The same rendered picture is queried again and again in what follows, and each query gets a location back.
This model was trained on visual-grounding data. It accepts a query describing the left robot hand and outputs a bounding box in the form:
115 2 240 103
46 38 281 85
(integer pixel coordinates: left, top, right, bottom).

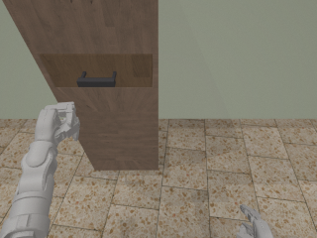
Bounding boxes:
34 101 80 147

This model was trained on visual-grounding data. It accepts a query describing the handle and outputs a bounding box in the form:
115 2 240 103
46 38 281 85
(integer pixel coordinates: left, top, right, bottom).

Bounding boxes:
76 71 117 87

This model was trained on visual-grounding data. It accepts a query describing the drawer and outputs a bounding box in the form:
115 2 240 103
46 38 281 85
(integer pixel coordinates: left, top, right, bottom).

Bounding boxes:
40 54 154 87

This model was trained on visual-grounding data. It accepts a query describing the cabinet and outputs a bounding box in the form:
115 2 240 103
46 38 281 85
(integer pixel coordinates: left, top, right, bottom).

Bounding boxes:
2 0 159 171

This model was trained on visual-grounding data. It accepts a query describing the right robot hand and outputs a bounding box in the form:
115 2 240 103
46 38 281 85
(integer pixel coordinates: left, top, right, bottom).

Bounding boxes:
236 204 274 238

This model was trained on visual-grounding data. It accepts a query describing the left robot forearm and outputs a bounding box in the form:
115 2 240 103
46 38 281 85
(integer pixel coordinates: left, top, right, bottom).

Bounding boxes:
0 140 58 238

